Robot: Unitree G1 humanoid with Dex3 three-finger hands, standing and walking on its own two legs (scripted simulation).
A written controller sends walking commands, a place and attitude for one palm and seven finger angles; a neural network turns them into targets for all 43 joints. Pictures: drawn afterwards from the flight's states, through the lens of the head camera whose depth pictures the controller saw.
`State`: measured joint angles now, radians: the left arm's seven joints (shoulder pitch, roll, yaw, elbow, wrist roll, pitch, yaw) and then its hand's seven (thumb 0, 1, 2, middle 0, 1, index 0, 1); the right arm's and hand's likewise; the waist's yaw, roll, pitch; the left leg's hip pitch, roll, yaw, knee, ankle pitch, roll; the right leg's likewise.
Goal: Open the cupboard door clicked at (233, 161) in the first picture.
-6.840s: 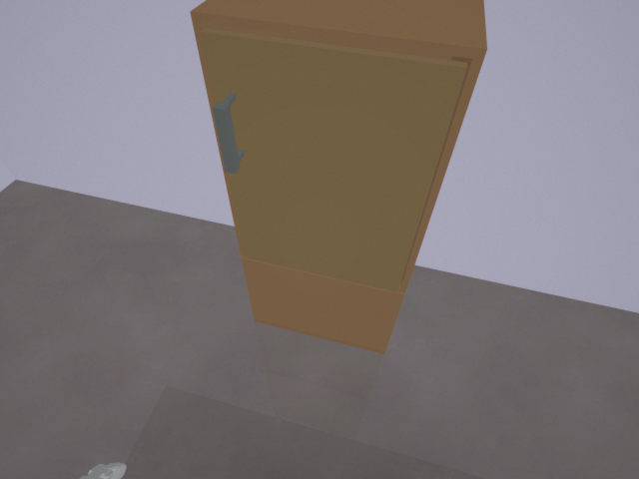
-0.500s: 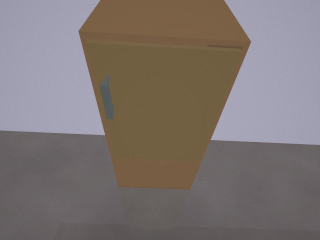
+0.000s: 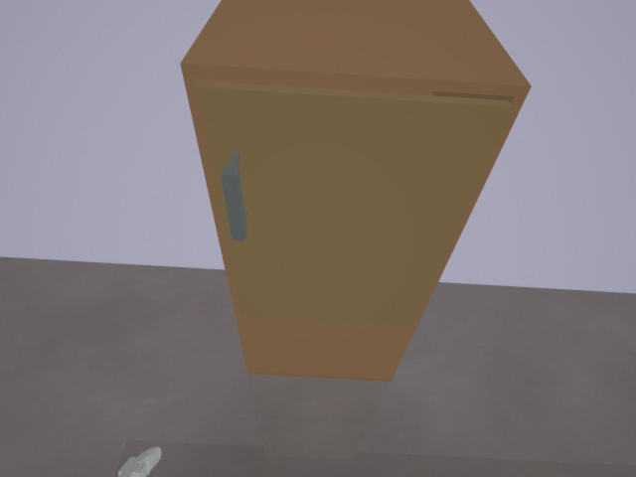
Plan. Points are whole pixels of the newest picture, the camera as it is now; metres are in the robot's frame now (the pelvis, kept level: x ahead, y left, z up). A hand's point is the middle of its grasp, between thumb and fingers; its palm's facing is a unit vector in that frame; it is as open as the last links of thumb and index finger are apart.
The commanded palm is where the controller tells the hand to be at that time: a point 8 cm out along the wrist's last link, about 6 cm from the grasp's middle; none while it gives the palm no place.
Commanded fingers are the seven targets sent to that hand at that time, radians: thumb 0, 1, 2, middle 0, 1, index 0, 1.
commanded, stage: raise the hand with hooked fingers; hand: left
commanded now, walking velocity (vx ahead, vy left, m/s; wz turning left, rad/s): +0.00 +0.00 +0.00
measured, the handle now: (237, 197) +0.51 +0.17 +0.05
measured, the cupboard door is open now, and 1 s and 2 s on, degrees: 0 0 0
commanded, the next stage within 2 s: move the hooked fingers beside the handle in 2.00 s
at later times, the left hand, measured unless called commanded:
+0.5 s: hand (163, 440) +0.17 +0.19 -0.02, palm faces +0.11 -0.99 -0.09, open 9.7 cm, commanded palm +0.15 +0.25 -0.01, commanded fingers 0.00 0.18 0.59 -0.25 -0.76 -0.25 -0.76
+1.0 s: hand (132, 379) +0.22 +0.24 +0.02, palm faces +0.06 -1.00 -0.05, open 12.6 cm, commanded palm +0.19 +0.29 +0.03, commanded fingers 0.00 -0.41 0.34 -0.29 -1.14 -0.29 -1.14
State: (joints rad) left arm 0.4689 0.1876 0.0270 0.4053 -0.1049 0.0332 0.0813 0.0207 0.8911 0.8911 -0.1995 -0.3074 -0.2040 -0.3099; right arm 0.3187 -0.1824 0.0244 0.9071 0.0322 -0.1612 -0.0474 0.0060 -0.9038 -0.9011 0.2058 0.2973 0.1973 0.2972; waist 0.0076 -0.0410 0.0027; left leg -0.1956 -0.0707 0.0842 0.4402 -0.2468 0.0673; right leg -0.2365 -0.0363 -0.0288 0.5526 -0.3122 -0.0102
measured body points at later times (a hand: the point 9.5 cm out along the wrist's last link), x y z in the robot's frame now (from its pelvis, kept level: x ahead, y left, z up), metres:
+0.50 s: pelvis -0.02 -0.05 -0.08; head +0.04 -0.03 +0.37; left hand +0.15 +0.25 -0.01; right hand +0.21 -0.26 -0.14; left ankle +0.00 +0.06 -0.74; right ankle +0.00 -0.11 -0.74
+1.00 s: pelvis -0.01 -0.01 -0.04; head +0.03 +0.00 +0.40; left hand +0.21 +0.29 +0.02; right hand +0.16 -0.26 -0.11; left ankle +0.00 +0.07 -0.74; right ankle +0.00 -0.11 -0.74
